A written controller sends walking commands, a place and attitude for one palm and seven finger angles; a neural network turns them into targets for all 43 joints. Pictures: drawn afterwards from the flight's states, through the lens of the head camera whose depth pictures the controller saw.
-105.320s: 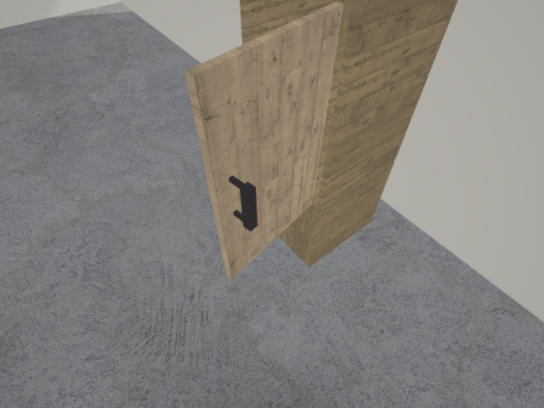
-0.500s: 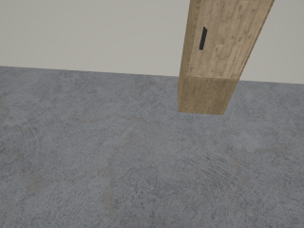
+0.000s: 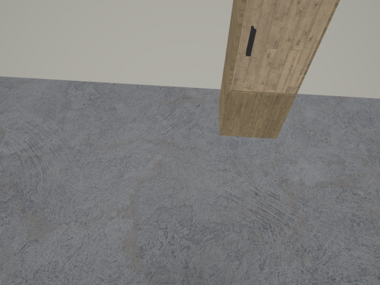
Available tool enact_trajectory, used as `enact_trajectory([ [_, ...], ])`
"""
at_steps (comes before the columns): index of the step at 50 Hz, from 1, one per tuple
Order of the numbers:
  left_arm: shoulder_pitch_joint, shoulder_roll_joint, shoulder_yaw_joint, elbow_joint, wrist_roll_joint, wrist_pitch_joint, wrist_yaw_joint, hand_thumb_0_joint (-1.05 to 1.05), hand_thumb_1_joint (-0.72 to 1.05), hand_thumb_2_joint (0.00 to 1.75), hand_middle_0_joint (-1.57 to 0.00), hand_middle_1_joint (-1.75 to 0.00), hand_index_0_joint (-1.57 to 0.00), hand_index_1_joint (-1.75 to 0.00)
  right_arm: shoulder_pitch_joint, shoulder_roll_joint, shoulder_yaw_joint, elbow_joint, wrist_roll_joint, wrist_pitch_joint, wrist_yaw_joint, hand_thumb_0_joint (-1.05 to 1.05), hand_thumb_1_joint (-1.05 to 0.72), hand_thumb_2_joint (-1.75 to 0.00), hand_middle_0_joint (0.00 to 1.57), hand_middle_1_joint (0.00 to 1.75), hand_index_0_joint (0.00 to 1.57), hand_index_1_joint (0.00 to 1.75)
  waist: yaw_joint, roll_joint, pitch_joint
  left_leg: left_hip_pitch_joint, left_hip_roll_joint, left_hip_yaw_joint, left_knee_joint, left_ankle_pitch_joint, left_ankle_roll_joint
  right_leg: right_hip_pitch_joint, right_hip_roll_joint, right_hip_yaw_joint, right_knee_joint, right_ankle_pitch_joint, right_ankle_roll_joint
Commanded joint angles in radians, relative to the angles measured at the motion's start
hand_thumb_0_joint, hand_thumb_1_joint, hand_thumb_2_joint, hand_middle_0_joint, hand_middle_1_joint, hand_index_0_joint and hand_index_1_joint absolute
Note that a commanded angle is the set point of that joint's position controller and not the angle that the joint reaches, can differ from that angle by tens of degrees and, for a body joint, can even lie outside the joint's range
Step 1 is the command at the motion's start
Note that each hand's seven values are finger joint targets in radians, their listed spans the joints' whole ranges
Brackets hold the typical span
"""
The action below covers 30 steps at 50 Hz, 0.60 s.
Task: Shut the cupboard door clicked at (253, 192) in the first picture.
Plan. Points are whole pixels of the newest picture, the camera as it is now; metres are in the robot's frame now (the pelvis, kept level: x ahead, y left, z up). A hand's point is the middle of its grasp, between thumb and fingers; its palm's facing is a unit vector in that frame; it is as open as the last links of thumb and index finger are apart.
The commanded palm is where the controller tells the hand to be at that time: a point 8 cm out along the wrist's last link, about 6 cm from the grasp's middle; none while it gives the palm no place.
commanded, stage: look to check the result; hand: left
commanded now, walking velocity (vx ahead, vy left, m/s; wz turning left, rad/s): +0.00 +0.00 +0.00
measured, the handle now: (250, 40) +1.15 -0.25 -0.04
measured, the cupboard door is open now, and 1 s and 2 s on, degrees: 0 0 0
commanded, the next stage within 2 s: stand and wait in 0.10 s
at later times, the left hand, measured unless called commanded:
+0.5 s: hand out of the picture +0.00 +0.16 -0.18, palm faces +0.02 -0.98 -0.18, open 7.4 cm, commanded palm none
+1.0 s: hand out of the picture +0.01 +0.16 -0.18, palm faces +0.02 -0.98 -0.20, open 7.4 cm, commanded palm none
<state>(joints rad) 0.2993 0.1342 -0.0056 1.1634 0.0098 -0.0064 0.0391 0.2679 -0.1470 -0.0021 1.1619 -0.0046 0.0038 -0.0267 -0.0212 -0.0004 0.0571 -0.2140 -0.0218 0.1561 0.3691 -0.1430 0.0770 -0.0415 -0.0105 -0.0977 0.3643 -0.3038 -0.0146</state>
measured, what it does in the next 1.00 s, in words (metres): stands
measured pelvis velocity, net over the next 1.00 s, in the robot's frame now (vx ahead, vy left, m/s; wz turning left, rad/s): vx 0.03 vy -0.01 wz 0.01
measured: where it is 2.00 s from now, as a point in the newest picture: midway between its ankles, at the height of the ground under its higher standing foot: outside the picture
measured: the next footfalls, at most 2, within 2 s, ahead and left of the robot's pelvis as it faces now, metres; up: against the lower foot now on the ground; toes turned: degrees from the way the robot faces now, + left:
none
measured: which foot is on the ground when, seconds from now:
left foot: down 0.00-1.00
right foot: down 0.00-1.00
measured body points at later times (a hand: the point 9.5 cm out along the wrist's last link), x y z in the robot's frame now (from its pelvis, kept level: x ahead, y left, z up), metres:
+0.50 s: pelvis +0.03 -0.01 +0.00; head +0.05 +0.00 +0.45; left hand +0.00 +0.21 -0.16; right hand +0.02 -0.23 -0.16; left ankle +0.04 +0.07 -0.74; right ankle -0.07 -0.10 -0.74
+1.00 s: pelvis +0.03 -0.01 +0.00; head +0.06 -0.01 +0.45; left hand +0.01 +0.21 -0.16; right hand +0.03 -0.24 -0.16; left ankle +0.04 +0.07 -0.74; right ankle -0.07 -0.10 -0.74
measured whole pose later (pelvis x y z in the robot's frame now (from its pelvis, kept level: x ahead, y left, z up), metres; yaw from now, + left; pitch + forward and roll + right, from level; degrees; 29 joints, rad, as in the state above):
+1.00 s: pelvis +0.03 -0.01 +0.00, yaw +1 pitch -1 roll +1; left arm 0.29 0.15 -0.01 1.16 0.01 -0.01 0.04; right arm 0.23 -0.16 0.01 1.16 0.00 0.00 -0.03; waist -0.01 -0.01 0.06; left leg -0.18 -0.02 0.14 0.39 -0.20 0.06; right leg 0.03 -0.01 -0.11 0.33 -0.34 -0.02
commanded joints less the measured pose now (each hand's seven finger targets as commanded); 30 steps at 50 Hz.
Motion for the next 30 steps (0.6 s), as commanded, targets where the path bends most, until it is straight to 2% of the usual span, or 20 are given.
enact_trajectory([
  [1, 0.096, 0.092, 0.017, -0.008, 0.003, -0.001, 0.009, 0.00, 0.90, 0.90, -0.20, -0.30, -0.20, -0.30, 0.062, -0.094, -0.012, -0.017, -0.006, -0.009, -0.012, 0.00, -0.90, -0.90, 0.20, 0.30, 0.20, 0.30, 0.004, -0.011, 0.038, 0.097, 0.145, -0.187, -0.057, 0.083, -0.003, -0.142, -0.116, 0.110, -0.091, 0.124, -0.012],
  [15, 0.093, 0.091, 0.018, -0.011, 0.003, -0.004, 0.012, 0.00, 0.90, 0.90, -0.20, -0.30, -0.20, -0.30, 0.048, -0.099, -0.007, -0.013, -0.005, -0.016, -0.016, 0.00, -0.90, -0.90, 0.20, 0.30, 0.20, 0.30, 0.008, -0.005, -0.004, 0.120, 0.147, -0.182, -0.016, 0.224, -0.001, -0.082, -0.121, 0.099, -0.082, 0.235, -0.007],
  [18, 0.096, 0.096, 0.018, -0.010, 0.002, -0.004, 0.012, 0.00, 0.90, 0.90, -0.20, -0.30, -0.20, -0.30, 0.046, -0.103, -0.006, -0.015, -0.005, -0.016, -0.018, 0.00, -0.90, -0.90, 0.20, 0.30, 0.20, 0.30, 0.009, 0.004, -0.005, 0.130, 0.147, -0.180, -0.013, 0.236, 0.000, -0.081, -0.122, 0.099, -0.084, 0.239, -0.007],
  [23, 0.095, 0.103, 0.019, -0.011, 0.002, -0.003, 0.012, 0.00, 0.90, 0.90, -0.20, -0.30, -0.20, -0.30, 0.046, -0.110, -0.007, -0.016, -0.005, -0.015, -0.019, 0.00, -0.90, -0.90, 0.20, 0.30, 0.20, 0.30, 0.007, -0.019, -0.010, 0.132, 0.146, -0.181, -0.005, 0.257, 0.000, -0.067, -0.121, 0.094, -0.080, 0.265, -0.007],
  [26, 0.096, 0.101, 0.019, -0.011, 0.002, -0.001, 0.012, 0.00, 0.90, 0.90, -0.20, -0.30, -0.20, -0.30, 0.041, -0.111, -0.005, -0.017, -0.004, -0.014, -0.019, 0.00, -0.90, -0.90, 0.20, 0.30, 0.20, 0.30, 0.009, -0.015, 0.014, 0.127, 0.148, -0.180, -0.012, 0.239, -0.001, -0.077, -0.122, 0.093, -0.087, 0.241, -0.006],
  [30, 0.092, 0.105, 0.020, -0.011, 0.003, -0.001, 0.011, 0.00, 0.90, 0.90, -0.20, -0.30, -0.20, -0.30, 0.039, -0.112, -0.006, -0.018, -0.004, -0.013, -0.019, 0.00, -0.90, -0.90, 0.20, 0.30, 0.20, 0.30, 0.009, -0.018, 0.009, 0.123, 0.147, -0.183, -0.012, 0.233, -0.001, -0.068, -0.122, 0.094, -0.088, 0.239, -0.007],
])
